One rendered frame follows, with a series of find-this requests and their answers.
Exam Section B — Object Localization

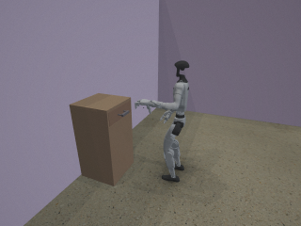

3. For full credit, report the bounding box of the robot right hand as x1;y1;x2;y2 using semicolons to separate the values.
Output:
159;111;172;123

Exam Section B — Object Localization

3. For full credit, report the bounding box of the robot left hand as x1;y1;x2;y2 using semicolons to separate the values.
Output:
135;99;151;114

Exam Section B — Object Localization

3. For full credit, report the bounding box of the robot left forearm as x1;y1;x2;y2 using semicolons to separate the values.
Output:
149;100;177;110

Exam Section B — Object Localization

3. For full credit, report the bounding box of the robot right shin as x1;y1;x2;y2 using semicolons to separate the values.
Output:
170;146;181;167

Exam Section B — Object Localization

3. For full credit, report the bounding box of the handle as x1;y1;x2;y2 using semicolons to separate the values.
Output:
118;110;130;117

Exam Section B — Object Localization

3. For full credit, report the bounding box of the cabinet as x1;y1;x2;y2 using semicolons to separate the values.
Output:
69;93;134;186

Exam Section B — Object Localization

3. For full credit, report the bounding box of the drawer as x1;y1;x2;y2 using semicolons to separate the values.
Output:
108;101;131;126

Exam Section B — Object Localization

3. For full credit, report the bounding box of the right robot thigh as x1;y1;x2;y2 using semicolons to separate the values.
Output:
171;122;180;149

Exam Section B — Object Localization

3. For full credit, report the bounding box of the left robot upper arm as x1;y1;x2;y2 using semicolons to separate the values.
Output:
171;83;184;111

